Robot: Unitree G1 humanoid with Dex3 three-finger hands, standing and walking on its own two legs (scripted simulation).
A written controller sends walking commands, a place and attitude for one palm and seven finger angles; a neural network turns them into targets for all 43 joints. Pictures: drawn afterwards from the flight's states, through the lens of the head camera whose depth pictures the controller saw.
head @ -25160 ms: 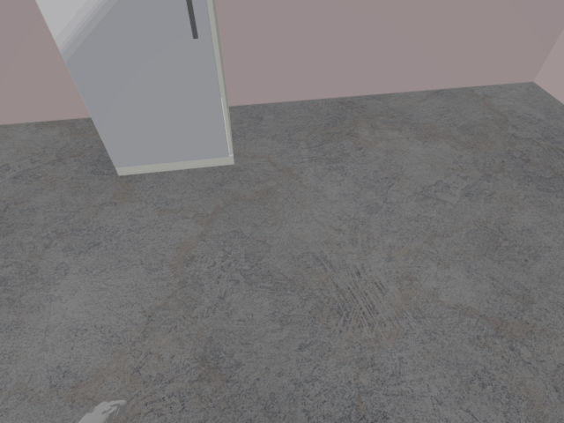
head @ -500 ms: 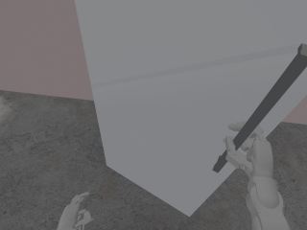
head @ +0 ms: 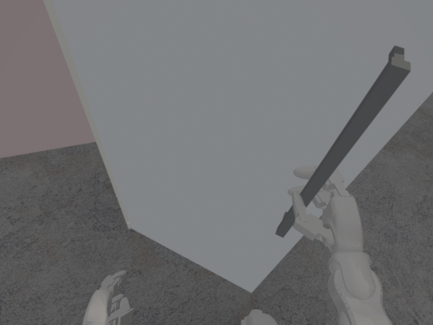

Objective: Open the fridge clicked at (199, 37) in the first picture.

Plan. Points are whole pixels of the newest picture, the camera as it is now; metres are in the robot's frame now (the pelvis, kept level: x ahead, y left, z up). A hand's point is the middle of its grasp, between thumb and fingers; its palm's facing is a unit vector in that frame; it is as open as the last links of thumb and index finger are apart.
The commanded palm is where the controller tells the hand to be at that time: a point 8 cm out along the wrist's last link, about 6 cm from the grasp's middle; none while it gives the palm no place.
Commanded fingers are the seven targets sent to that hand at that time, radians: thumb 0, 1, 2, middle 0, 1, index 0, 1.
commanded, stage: walk backward, drawing the door open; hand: right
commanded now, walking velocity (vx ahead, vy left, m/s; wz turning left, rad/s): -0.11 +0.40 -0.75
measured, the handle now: (320, 171) +0.34 -0.12 +0.16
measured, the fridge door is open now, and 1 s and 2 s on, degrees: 46 80 74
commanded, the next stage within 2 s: stop walking and hold the door back in 0.84 s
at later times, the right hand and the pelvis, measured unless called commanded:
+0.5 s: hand (233, 282) +0.17 +0.01 +0.10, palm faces +0.50 +0.82 -0.26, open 6.5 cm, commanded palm +0.11 -0.02 +0.11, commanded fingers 0.00 -0.90 -0.90 0.45 1.40 0.45 1.40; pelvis -0.03 +0.25 -0.02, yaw -24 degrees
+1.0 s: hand out of the picture +0.08 +0.14 +0.10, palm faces +0.85 +0.41 -0.34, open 6.3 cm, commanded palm +0.04 +0.11 +0.10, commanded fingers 0.00 -0.90 -0.90 0.45 1.40 0.45 1.40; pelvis +0.05 +0.49 -0.01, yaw -45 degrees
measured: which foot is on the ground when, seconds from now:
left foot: down 0.00-0.18, up 0.20-0.42, down 0.44-0.66, up 0.68-0.94, down 0.96-1.00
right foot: up 0.00-0.16, down 0.18-0.44, up 0.46-0.66, down 0.68-0.96, up 0.98-1.00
